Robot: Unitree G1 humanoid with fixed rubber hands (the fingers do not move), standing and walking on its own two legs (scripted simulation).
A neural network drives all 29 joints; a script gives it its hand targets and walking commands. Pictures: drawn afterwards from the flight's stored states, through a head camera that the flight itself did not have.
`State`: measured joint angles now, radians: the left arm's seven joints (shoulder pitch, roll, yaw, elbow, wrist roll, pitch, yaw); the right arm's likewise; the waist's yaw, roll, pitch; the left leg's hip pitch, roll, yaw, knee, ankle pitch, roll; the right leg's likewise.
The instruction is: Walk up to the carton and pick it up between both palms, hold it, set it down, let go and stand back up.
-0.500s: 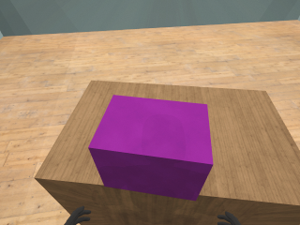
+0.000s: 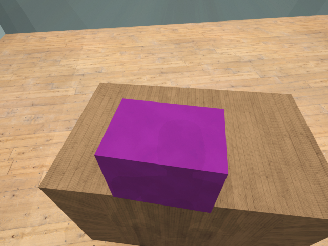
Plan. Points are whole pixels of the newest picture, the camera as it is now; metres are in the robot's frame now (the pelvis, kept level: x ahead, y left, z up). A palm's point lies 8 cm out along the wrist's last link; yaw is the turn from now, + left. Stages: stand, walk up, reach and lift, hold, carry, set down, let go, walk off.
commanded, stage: stand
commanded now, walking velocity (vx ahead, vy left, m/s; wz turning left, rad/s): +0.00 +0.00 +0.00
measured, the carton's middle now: (166, 155) +0.40 +0.02 -0.01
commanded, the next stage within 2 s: walk up in 1.74 s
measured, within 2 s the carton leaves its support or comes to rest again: neither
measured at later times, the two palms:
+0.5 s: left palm out of the picture +0.07 +0.23 -0.12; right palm out of the picture +0.05 -0.23 -0.12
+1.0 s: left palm out of the picture -0.01 +0.23 -0.13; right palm out of the picture -0.01 -0.20 -0.13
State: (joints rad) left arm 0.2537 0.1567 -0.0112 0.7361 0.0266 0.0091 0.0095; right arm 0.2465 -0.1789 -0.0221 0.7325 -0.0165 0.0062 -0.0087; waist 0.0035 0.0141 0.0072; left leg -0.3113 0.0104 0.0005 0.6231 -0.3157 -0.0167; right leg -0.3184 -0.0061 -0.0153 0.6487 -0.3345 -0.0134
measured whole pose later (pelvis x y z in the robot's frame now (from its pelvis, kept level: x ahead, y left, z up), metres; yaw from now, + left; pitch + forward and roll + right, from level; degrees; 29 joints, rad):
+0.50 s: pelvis -0.01 +0.00 +0.01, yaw +0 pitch -1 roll +0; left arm 0.22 0.17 0.02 0.89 0.02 0.00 0.01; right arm 0.29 -0.17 -0.03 0.87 -0.01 -0.01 -0.02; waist 0.00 0.01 0.02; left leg -0.27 0.02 -0.01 0.54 -0.26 -0.02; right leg -0.27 0.00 -0.02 0.55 -0.27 -0.02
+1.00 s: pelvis -0.01 +0.01 +0.01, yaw -1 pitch -2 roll +0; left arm 0.27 0.15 0.03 1.09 0.01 0.00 0.01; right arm 0.31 -0.13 -0.03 1.05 -0.01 -0.01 -0.03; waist 0.01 0.01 0.04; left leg -0.20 0.01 0.02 0.46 -0.22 -0.01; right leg -0.21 0.00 0.01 0.48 -0.23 0.00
